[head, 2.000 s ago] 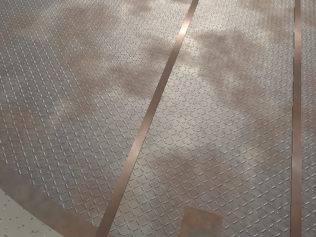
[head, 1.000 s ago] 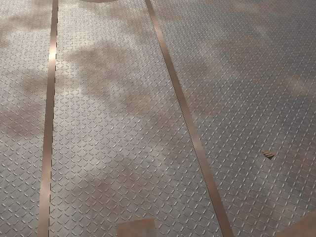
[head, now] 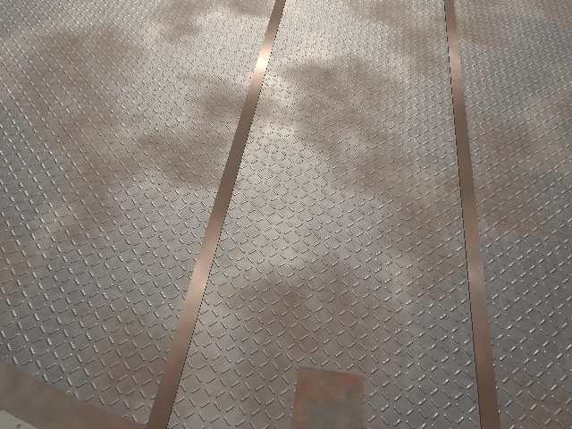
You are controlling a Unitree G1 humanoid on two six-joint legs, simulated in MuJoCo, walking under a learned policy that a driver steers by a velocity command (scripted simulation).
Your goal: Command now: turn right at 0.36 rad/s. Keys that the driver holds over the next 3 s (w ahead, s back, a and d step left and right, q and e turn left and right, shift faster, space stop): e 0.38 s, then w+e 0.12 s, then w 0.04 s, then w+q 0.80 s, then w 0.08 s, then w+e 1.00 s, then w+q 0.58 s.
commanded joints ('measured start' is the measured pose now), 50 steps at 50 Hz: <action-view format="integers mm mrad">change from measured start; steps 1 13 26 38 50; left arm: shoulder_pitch -37 44 42 125 -22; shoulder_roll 68 295 154 151 103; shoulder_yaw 19 69 39 27 -9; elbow -75 -150 -142 -69 -128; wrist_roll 4 8 4 21 40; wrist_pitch -3 -51 -67 -143 -162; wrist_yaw -7 -9 4 13 -18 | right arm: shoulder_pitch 50 20 -1 -75 222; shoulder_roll -170 -125 -187 -160 -197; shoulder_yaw -51 -57 -77 -56 -79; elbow -27 -107 -77 -106 -36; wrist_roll -7 -8 -28 -11 6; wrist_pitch -8 9 -2 -57 -85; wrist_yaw -10 20 51 81 63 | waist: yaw -58 5 5 37 -44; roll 161 -310 -72 -38 73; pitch -40 -63 -35 26 -19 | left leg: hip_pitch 81 -448 -528 -441 99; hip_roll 283 -5 40 54 199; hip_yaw -162 52 -149 -114 -529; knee -117 508 508 267 -200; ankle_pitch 294 -414 -70 -45 63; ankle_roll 162 -96 -123 -28 173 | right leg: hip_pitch -104 301 343 330 -309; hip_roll -11 -386 -157 -232 -74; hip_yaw -25 536 412 304 33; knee -22 -730 -818 -851 109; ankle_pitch -3 599 -48 47 178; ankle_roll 8 -275 -284 -281 -74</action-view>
